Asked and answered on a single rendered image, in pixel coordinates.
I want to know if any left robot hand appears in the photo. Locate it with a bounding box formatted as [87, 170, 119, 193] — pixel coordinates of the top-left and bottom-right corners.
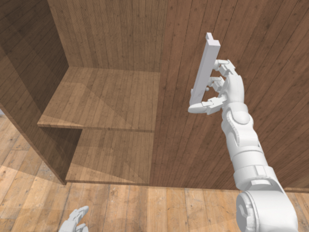
[58, 206, 89, 232]

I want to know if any robot right forearm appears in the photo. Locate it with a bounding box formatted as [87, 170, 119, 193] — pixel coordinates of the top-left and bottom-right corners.
[221, 102, 298, 228]

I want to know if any robot right upper arm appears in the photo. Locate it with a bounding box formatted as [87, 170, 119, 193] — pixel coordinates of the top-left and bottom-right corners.
[236, 190, 299, 232]

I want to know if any right robot hand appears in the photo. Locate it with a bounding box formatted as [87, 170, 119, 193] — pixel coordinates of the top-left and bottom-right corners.
[188, 59, 244, 115]

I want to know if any handle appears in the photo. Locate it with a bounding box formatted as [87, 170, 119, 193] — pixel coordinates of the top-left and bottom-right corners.
[189, 32, 221, 106]

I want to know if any wardrobe door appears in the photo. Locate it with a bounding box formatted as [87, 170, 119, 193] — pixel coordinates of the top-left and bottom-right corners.
[288, 174, 309, 189]
[149, 0, 309, 190]

